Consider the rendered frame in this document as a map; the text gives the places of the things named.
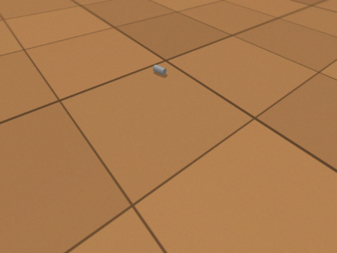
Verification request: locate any can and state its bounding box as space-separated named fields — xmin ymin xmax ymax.
xmin=153 ymin=65 xmax=166 ymax=75

